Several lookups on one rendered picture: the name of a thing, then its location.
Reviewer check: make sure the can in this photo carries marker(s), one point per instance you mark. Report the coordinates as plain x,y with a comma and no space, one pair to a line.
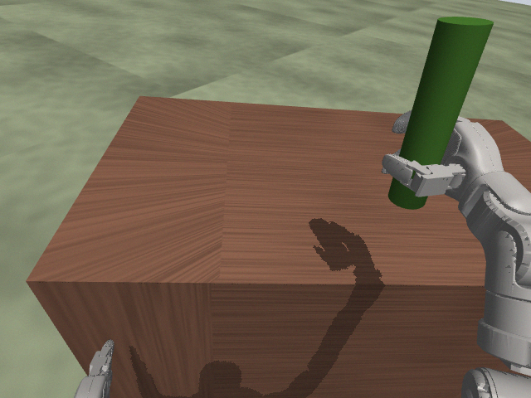
455,51

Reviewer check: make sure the right robot hand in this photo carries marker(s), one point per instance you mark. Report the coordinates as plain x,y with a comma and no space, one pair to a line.
470,153

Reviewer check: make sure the right robot arm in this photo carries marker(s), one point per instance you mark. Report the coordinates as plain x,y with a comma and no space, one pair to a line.
497,209

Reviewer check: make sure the left robot hand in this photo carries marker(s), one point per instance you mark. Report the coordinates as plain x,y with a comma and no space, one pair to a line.
97,383

